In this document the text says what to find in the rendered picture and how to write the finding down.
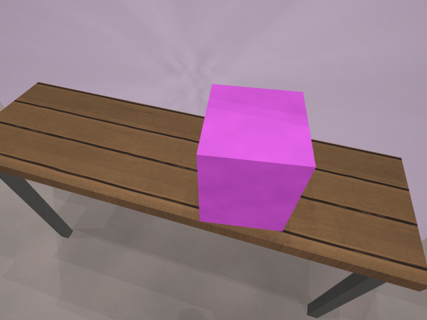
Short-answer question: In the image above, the carton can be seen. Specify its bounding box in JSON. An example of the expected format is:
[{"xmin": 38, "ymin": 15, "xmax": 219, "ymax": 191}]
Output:
[{"xmin": 197, "ymin": 84, "xmax": 316, "ymax": 231}]

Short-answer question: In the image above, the table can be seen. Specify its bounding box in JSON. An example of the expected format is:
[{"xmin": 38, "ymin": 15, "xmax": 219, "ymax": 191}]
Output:
[{"xmin": 0, "ymin": 82, "xmax": 427, "ymax": 318}]

